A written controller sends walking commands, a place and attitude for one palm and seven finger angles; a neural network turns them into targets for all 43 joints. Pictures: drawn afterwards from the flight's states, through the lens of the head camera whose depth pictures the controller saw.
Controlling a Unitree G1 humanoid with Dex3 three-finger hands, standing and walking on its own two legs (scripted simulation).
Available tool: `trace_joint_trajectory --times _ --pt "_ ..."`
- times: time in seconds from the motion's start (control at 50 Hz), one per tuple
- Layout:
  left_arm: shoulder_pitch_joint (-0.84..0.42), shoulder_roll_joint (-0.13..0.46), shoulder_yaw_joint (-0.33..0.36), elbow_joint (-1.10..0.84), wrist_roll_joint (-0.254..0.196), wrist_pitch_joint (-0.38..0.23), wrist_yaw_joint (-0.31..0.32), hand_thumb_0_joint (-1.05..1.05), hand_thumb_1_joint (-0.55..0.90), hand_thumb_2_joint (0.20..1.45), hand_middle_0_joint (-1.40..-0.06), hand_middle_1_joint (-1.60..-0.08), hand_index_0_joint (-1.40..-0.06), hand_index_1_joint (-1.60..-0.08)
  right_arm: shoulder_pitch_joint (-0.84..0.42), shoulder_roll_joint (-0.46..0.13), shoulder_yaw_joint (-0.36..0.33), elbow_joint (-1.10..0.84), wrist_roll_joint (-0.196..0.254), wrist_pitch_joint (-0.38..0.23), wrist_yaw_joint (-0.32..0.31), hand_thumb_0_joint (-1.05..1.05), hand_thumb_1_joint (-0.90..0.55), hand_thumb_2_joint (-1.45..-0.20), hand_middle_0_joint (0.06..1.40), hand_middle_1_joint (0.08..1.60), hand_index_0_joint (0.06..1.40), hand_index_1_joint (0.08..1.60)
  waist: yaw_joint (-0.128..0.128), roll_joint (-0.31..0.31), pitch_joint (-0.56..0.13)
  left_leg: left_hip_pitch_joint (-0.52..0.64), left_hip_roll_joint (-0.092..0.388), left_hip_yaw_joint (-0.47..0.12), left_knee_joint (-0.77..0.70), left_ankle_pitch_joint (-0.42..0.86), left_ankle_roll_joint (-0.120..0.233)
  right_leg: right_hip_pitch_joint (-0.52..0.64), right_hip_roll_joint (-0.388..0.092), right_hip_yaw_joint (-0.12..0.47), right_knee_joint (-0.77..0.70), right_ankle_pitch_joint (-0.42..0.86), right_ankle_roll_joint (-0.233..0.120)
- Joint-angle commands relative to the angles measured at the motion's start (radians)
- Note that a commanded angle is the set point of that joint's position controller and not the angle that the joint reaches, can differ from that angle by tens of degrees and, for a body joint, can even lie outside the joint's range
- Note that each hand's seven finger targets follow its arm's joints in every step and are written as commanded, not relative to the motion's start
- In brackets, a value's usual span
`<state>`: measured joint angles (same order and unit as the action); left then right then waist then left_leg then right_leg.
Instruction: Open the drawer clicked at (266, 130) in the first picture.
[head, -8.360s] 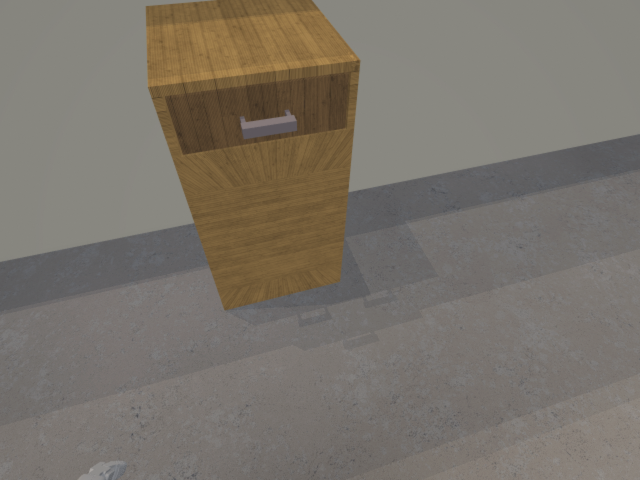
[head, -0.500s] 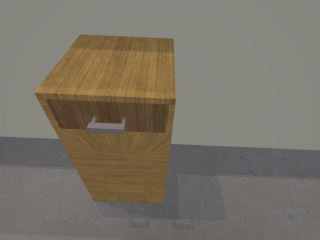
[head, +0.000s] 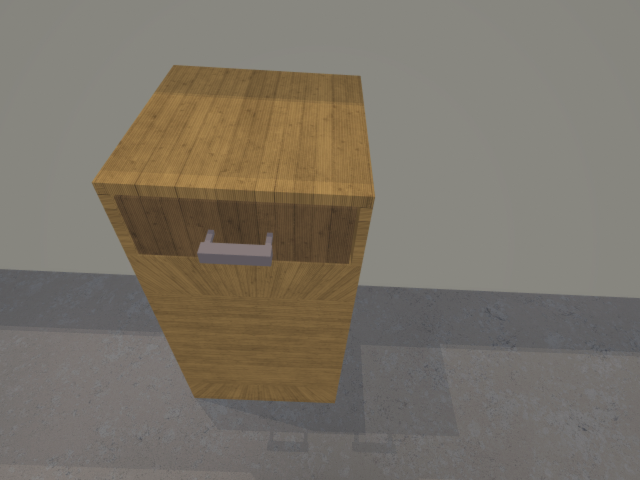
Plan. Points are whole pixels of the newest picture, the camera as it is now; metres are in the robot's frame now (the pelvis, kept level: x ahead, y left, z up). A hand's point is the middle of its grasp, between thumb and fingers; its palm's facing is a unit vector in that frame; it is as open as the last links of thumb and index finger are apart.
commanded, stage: come to a stop and stand still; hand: left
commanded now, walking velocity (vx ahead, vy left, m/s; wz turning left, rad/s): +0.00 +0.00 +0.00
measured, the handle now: (238, 245) +0.48 +0.17 -0.01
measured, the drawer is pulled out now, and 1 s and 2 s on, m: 0.00 0.00 0.00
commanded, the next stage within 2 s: look again from close up in 0.24 s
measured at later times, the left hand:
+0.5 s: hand out of the picture -0.01 +0.15 -0.18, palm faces +0.03 -0.99 -0.15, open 7.4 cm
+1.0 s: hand out of the picture -0.02 +0.12 -0.18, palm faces +0.04 -0.99 -0.11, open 7.4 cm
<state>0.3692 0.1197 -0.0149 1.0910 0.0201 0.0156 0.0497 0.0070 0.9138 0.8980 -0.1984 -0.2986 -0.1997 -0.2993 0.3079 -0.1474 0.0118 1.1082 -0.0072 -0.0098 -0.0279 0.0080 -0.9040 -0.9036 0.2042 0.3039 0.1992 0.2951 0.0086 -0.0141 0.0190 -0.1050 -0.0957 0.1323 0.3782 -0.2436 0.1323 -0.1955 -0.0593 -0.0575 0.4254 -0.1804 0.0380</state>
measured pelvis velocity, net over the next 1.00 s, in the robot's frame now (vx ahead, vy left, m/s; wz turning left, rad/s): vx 0.02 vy -0.01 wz -0.02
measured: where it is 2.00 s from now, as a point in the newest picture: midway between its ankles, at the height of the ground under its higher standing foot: outside the picture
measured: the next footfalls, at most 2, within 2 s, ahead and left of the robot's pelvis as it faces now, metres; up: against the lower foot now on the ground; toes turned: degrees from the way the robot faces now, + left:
none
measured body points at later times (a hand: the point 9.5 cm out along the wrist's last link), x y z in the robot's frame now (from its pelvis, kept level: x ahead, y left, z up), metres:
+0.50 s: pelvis +0.01 +0.01 +0.00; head +0.01 +0.01 +0.45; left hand -0.01 +0.20 -0.17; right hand -0.04 -0.19 -0.16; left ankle -0.01 +0.02 -0.74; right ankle +0.03 -0.15 -0.74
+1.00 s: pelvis +0.02 -0.01 +0.00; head +0.02 +0.00 +0.45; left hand -0.02 +0.17 -0.17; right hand -0.02 -0.22 -0.16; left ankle -0.01 +0.02 -0.74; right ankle +0.03 -0.15 -0.74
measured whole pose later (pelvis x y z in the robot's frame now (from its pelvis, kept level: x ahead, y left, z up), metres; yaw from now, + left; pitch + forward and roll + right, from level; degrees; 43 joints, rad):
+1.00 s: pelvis +0.02 -0.01 +0.00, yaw -1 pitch -2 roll -1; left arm 0.36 0.07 -0.01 1.13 0.02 0.00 0.06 0.01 0.91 0.90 -0.20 -0.30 -0.20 -0.30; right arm 0.34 -0.10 0.01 1.17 0.00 -0.03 -0.04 0.01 -0.90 -0.90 0.20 0.30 0.20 0.29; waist 0.00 -0.01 0.02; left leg -0.08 -0.08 0.14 0.36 -0.26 0.12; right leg -0.18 -0.04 -0.05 0.42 -0.20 0.02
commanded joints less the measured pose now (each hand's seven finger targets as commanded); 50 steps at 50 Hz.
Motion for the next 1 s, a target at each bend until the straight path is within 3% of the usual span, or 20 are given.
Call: trace_joint_trajectory --times 0.0,0.24,0.32,0.48,0.76,0.9,0.98 --pt "0.057 0.059 0.013 -0.011 -0.003 -0.019 0.009 0.0 0.9 0.9 -0.2 -0.3 -0.2 -0.3 0.067 -0.112 -0.026 -0.008 -0.001 -0.009 -0.01 0.0 -0.9 -0.9 0.2 0.3 0.2 0.3 -0.01 0.027 0.095 -0.109 0.235 -0.238 -0.182 0.013 -0.118 -0.017 -0.044 0.05 -0.006 0.048 -0.041" --pt "0.083 0.025 0.016 0.022 -0.006 -0.012 0.018 0.0 0.9 0.9 -0.2 -0.3 -0.2 -0.3 0.111 -0.083 -0.03 0.035 0.0 -0.01 -0.024 0.0 -0.9 -0.9 0.2 0.3 0.2 0.3 -0.007 0.022 0.092 -0.06 0.249 -0.239 -0.165 0.172 -0.145 -0.047 -0.034 0.051 0.031 0.035 -0.04" --pt "0.077 0.025 0.017 0.024 -0.005 -0.011 0.018 0.0 0.9 0.9 -0.2 -0.3 -0.2 -0.3 0.125 -0.075 -0.03 0.044 0.0 -0.008 -0.023 0.0 -0.9 -0.9 0.2 0.3 0.2 0.3 -0.008 0.017 0.118 -0.094 0.248 -0.242 -0.175 0.121 -0.144 -0.045 -0.031 0.056 0.031 0.028 -0.04" --pt "0.073 0.015 0.02 0.024 -0.009 -0.014 0.021 0.0 0.9 0.9 -0.2 -0.3 -0.2 -0.3 0.145 -0.053 -0.028 0.058 -0.001 -0.015 -0.027 0.0 -0.9 -0.9 0.2 0.3 0.2 0.3 -0.007 0.015 0.084 -0.054 0.239 -0.21 -0.125 0.285 -0.14 -0.027 -0.033 0.065 0.029 0.066 -0.043" --pt "0.068 0.014 0.013 0.026 -0.006 -0.024 0.013 0.0 0.9 0.9 -0.2 -0.3 -0.2 -0.3 0.128 -0.039 -0.02 0.061 0.0 -0.017 -0.018 0.0 -0.9 -0.9 0.2 0.3 0.2 0.3 -0.007 0.01 0.112 -0.094 0.223 -0.189 -0.145 0.085 -0.099 -0.01 -0.048 0.083 -0.026 0.076 -0.044" --pt "0.076 0.015 0.012 0.031 -0.007 -0.031 0.012 0.0 0.9 0.9 -0.2 -0.3 -0.2 -0.3 0.122 -0.041 -0.017 0.056 0.0 -0.022 -0.019 0.0 -0.9 -0.9 0.2 0.3 0.2 0.3 -0.01 0.012 0.075 -0.055 0.216 -0.17 -0.118 0.173 -0.094 0.008 -0.053 0.086 -0.038 0.116 -0.049" --pt "0.073 0.017 0.013 0.03 -0.006 -0.027 0.012 0.0 0.9 0.9 -0.2 -0.3 -0.2 -0.3 0.121 -0.041 -0.017 0.054 0.001 -0.021 -0.02 0.0 -0.9 -0.9 0.2 0.3 0.2 0.3 -0.011 0.019 0.101 -0.071 0.227 -0.187 -0.139 0.159 -0.103 -0.008 -0.046 0.082 -0.033 0.098 -0.045"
